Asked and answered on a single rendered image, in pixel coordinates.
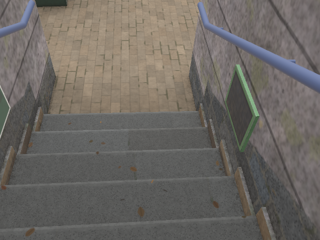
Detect stairs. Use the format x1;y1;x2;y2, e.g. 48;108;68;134
0;111;263;240

